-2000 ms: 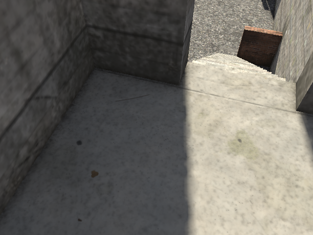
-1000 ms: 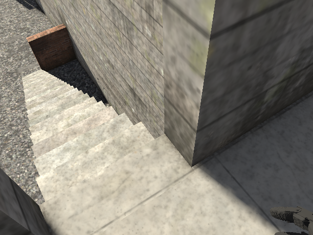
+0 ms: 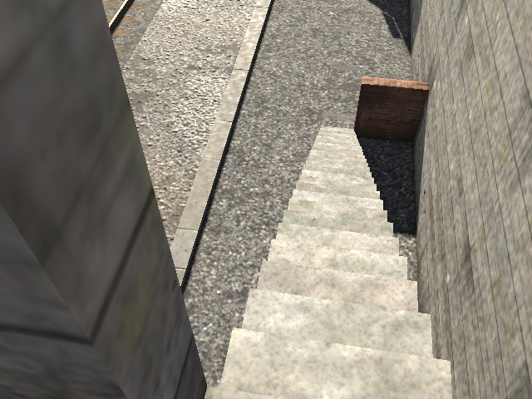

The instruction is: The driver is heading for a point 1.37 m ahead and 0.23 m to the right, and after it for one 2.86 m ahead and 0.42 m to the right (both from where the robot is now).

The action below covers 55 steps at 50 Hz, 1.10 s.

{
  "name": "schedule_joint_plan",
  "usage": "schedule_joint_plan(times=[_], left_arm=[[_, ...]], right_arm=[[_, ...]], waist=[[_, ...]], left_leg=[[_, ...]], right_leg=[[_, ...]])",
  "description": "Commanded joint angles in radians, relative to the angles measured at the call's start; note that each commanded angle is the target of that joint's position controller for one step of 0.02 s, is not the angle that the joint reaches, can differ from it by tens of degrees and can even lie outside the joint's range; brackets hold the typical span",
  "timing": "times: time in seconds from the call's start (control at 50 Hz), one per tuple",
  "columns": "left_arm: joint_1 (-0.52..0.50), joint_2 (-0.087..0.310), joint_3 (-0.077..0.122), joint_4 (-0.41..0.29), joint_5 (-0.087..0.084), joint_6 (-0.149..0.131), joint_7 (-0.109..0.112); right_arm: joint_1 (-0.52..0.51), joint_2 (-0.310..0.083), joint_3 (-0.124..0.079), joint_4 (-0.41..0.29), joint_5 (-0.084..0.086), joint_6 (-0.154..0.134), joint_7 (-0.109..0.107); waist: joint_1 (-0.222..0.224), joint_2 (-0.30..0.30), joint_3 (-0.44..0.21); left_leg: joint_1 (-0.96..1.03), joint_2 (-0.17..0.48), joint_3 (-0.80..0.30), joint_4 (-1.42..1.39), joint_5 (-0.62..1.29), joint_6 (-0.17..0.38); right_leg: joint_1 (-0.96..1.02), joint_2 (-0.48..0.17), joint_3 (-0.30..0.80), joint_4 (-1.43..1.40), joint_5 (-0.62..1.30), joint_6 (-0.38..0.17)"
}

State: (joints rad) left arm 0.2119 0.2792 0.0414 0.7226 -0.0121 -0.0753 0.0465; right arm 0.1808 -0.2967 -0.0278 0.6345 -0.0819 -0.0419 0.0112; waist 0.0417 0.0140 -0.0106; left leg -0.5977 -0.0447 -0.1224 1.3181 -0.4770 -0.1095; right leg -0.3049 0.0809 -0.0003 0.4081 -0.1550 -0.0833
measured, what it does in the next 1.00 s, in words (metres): steps on the spot: left foot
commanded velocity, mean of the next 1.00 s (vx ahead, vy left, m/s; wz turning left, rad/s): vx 0.01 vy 0.06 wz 0.12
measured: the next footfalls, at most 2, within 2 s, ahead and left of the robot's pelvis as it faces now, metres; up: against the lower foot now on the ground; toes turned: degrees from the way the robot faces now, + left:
left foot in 0.26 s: +0.00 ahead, +0.14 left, +0.00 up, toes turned +4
right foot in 1.06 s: -0.01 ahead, +0.01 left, +0.00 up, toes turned -3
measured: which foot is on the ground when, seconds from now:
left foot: up 0.00-0.24, down 0.26-1.00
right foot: down 0.00-0.72, up 0.74-1.00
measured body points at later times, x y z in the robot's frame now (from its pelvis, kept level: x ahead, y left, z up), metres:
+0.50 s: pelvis +0.00 +0.01 +0.00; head +0.02 +0.02 +0.45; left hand +0.16 +0.25 -0.09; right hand +0.18 -0.21 -0.10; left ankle -0.04 +0.13 -0.74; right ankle +0.03 -0.08 -0.74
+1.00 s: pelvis -0.01 +0.09 +0.01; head +0.02 +0.09 +0.45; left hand +0.14 +0.35 -0.09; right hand +0.11 -0.19 -0.11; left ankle -0.04 +0.13 -0.74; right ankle -0.05 +0.00 -0.71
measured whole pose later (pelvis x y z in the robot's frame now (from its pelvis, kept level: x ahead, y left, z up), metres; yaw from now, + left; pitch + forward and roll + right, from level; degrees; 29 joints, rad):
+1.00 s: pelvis -0.01 +0.09 +0.01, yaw +3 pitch +7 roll +0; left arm 0.16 0.25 0.03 0.68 0.06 -0.08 -0.01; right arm 0.27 -0.30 -0.06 0.74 -0.03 0.04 -0.03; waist 0.02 0.00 -0.07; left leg -0.24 -0.10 0.04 0.30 -0.19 0.13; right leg -0.41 0.00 -0.10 0.73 -0.39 -0.02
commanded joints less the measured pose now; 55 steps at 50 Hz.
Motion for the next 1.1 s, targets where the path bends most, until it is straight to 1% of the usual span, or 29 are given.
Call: schedule_joint_plan(times=[0.02,0.06,0.12,0.18,0.2,0.22,0.26,0.28,0.3,0.32,0.34,0.38,0.4,0.48,0.6,0.66,0.7,0.74,0.76,0.78,0.82,0.84,0.9,0.96,1.0,1.04,1.06,1.08,1.1], left_arm=[[-0.117,0.115,0.024,-0.134,0.018,-0.040,0.025],[-0.036,0.124,0.032,-0.112,0.016,-0.045,0.030],[0.056,0.122,0.036,-0.090,0.000,-0.028,0.024],[-0.012,0.065,0.012,-0.120,-0.019,-0.021,0.004],[-0.037,0.051,0.002,-0.121,-0.026,-0.014,-0.007],[-0.064,0.031,-0.009,-0.129,-0.030,-0.003,-0.022],[-0.015,-0.102,-0.065,-0.083,-0.014,0.005,-0.074],[0.100,-0.081,-0.049,-0.083,-0.016,0.003,-0.079],[0.024,0.016,-0.012,-0.110,0.005,-0.001,-0.069],[-0.039,0.047,0.003,-0.143,0.018,-0.001,-0.065],[-0.058,0.050,0.004,-0.164,0.015,-0.003,-0.071],[-0.049,0.000,-0.013,-0.172,0.002,-0.004,-0.079],[-0.055,-0.005,-0.013,-0.185,0.001,-0.008,-0.087],[-0.061,0.004,-0.002,-0.221,0.012,-0.019,-0.091],[-0.007,0.045,0.024,-0.216,0.025,-0.038,-0.047],[-0.012,0.043,0.026,-0.200,0.026,-0.042,-0.024],[-0.050,0.045,0.026,-0.204,0.033,-0.044,-0.019],[-0.133,0.035,0.023,-0.204,0.065,-0.041,-0.026],[-0.150,0.059,0.027,-0.194,0.086,-0.040,-0.030],[-0.113,0.053,0.028,-0.182,0.098,-0.042,-0.031],[-0.071,0.071,0.038,-0.168,0.100,-0.052,-0.026],[-0.087,0.060,0.032,-0.165,0.100,-0.056,-0.029],[-0.089,0.023,0.013,-0.138,0.084,-0.038,-0.035],[-0.051,0.015,-0.004,-0.095,0.064,-0.010,-0.063],[-0.032,0.032,-0.005,-0.070,0.059,0.003,-0.062],[-0.008,0.052,-0.001,-0.050,0.050,0.009,-0.054],[0.003,0.051,-0.002,-0.045,0.040,0.012,-0.049],[0.035,0.086,0.011,-0.046,0.039,0.014,-0.038],[0.159,0.153,0.027,-0.040,0.048,0.013,-0.019]], right_arm=[[0.030,-0.029,0.015,-0.077,0.022,0.012,0.031],[-0.008,-0.026,0.017,-0.084,0.010,0.022,0.033],[-0.016,-0.038,0.008,-0.058,-0.002,0.031,0.023],[-0.006,-0.028,-0.002,-0.017,0.007,0.027,0.033],[-0.008,-0.021,-0.005,-0.003,0.023,0.020,0.043],[0.007,-0.014,-0.007,0.016,0.052,0.012,0.050],[0.000,0.052,0.017,0.006,0.102,-0.011,0.062],[-0.060,0.007,0.015,-0.025,0.092,-0.024,0.059],[-0.085,-0.040,-0.009,-0.015,0.064,-0.023,0.053],[-0.086,-0.061,-0.021,-0.012,0.057,-0.024,0.045],[-0.081,-0.045,-0.018,-0.019,0.051,-0.026,0.045],[-0.085,-0.009,-0.009,-0.018,0.064,-0.032,0.045],[-0.064,-0.017,-0.013,-0.012,0.072,-0.031,0.043],[-0.018,-0.023,-0.017,0.005,0.066,-0.023,0.025],[-0.007,-0.059,-0.030,-0.001,0.062,0.002,-0.001],[0.032,-0.073,-0.033,0.003,0.064,0.020,-0.011],[0.073,-0.128,-0.050,0.004,0.071,0.030,-0.023],[0.102,-0.200,-0.086,0.005,0.066,0.035,-0.038],[0.149,-0.166,-0.080,0.007,0.061,0.031,-0.035],[0.132,-0.134,-0.072,0.009,0.063,0.021,-0.034],[0.045,-0.113,-0.064,0.006,0.081,0.016,-0.035],[0.009,-0.099,-0.057,-0.001,0.081,0.020,-0.040],[0.072,-0.131,-0.060,0.034,0.057,0.058,-0.051],[0.133,-0.178,-0.079,0.060,0.043,0.082,-0.046],[0.128,-0.174,-0.081,0.068,0.045,0.093,-0.034],[0.079,-0.162,-0.074,0.073,0.057,0.105,-0.019],[0.067,-0.134,-0.061,0.081,0.050,0.111,-0.009],[0.111,-0.071,-0.044,0.086,0.033,0.110,-0.006],[0.177,-0.007,-0.015,0.058,0.028,0.100,-0.007]], waist=[[-0.039,-0.052,-0.098],[-0.001,-0.064,-0.112],[0.028,-0.079,-0.131],[0.001,-0.091,-0.127],[-0.013,-0.085,-0.117],[-0.041,-0.074,-0.113],[-0.073,-0.085,-0.163],[0.005,-0.027,-0.208],[-0.001,-0.003,-0.107],[-0.005,0.001,-0.101],[-0.013,0.002,-0.103],[-0.016,0.008,-0.070],[-0.025,-0.003,-0.073],[-0.029,-0.010,-0.091],[-0.005,-0.047,-0.124],[-0.015,-0.041,-0.139],[-0.033,0.010,-0.142],[-0.071,0.157,-0.088],[-0.108,0.144,-0.102],[-0.073,0.094,-0.087],[-0.004,0.068,-0.073],[0.004,0.030,-0.085],[-0.008,0.005,-0.119],[-0.031,0.013,-0.143],[-0.037,0.015,-0.156],[-0.006,0.002,-0.157],[0.011,-0.002,-0.150],[0.014,-0.066,-0.182],[0.047,-0.217,-0.258]], left_leg=[[0.056,0.076,0.105,-0.039,0.037,-0.025],[0.039,0.099,0.116,-0.199,0.029,-0.045],[0.026,0.130,0.101,-0.436,0.013,-0.031],[0.169,0.124,0.119,-0.677,0.002,0.007],[0.215,0.107,0.137,-0.798,0.079,0.023],[0.302,0.102,0.142,-0.964,0.299,0.053],[0.579,0.167,0.077,-0.988,0.442,0.099],[0.568,0.225,0.027,-0.870,0.463,0.214],[0.358,0.194,0.022,-0.893,0.326,0.230],[0.266,0.170,0.048,-0.914,0.213,0.205],[0.244,0.166,0.049,-0.912,0.174,0.188],[0.271,0.167,0.029,-0.895,0.156,0.173],[0.272,0.156,0.040,-0.867,0.175,0.169],[0.265,0.152,0.036,-0.816,0.245,0.164],[0.239,0.138,0.028,-0.725,0.348,0.201],[0.289,0.143,0.017,-0.738,0.414,0.221],[0.407,0.183,-0.046,-0.809,0.555,0.294],[0.506,0.278,-0.177,-0.970,0.752,0.481],[0.488,0.325,-0.219,-1.036,0.729,0.541],[0.440,0.326,-0.189,-1.059,0.678,0.522],[0.389,0.294,-0.117,-1.059,0.811,0.497],[0.402,0.284,-0.082,-1.055,0.856,0.484],[0.506,0.225,0.004,-1.028,0.935,0.467],[0.567,0.230,-0.007,-1.026,0.950,0.481],[0.584,0.250,-0.043,-1.016,0.871,0.476],[0.527,0.248,-0.060,-0.988,0.704,0.449],[0.420,0.235,-0.055,-0.969,0.575,0.410],[0.204,0.154,-0.010,-0.881,0.344,0.298],[-0.036,0.024,0.052,-0.693,-0.046,0.102]], right_leg=[[0.015,-0.222,0.184,-0.193,0.242,-0.197],[0.122,-0.235,0.183,-0.187,0.224,-0.189],[0.255,-0.311,0.265,-0.165,0.231,-0.207],[0.190,-0.285,0.267,-0.151,0.026,-0.150],[0.163,-0.265,0.264,-0.138,-0.039,-0.129],[0.131,-0.256,0.267,-0.119,-0.080,-0.103],[-0.017,-0.267,0.292,-0.151,-0.075,-0.001],[0.037,-0.196,0.182,-0.140,-0.078,0.033],[0.093,-0.136,0.091,-0.089,-0.030,0.035],[0.157,-0.136,0.082,-0.054,-0.007,0.015],[0.163,-0.144,0.098,-0.038,0.004,-0.013],[0.087,-0.157,0.109,-0.058,0.033,-0.019],[0.089,-0.171,0.125,-0.056,0.056,-0.030],[0.099,-0.225,0.184,-0.043,0.052,-0.068],[0.110,-0.314,0.237,-0.036,0.147,-0.165],[0.056,-0.327,0.210,-0.028,0.175,-0.172],[-0.069,-0.254,0.093,0.001,0.094,-0.114],[-0.273,-0.051,-0.155,0.261,-0.179,0.028],[-0.301,-0.056,-0.108,0.488,-0.427,0.051],[-0.295,-0.090,-0.054,0.634,-0.498,0.051],[-0.279,-0.098,-0.032,0.785,-0.470,0.058],[-0.277,-0.104,-0.040,0.773,-0.433,0.062],[-0.250,-0.095,-0.090,0.541,-0.284,0.084],[-0.166,-0.072,-0.122,0.294,-0.237,0.072],[-0.128,-0.068,-0.109,0.164,-0.182,0.050],[-0.021,-0.061,-0.117,-0.035,-0.019,0.004],[0.111,-0.093,-0.093,-0.127,0.140,-0.035],[0.356,-0.231,0.040,-0.072,0.400,-0.137],[0.543,-0.589,0.386,-0.097,0.671,-0.420]])
Velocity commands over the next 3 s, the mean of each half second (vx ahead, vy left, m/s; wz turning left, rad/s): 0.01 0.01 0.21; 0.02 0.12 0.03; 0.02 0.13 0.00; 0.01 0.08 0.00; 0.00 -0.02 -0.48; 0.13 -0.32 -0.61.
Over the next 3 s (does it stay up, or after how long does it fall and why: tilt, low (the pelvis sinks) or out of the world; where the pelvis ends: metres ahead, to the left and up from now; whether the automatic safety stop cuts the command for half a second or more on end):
stays up -0.16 0.11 -0.01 its command is cut before an obstacle after 0.4 s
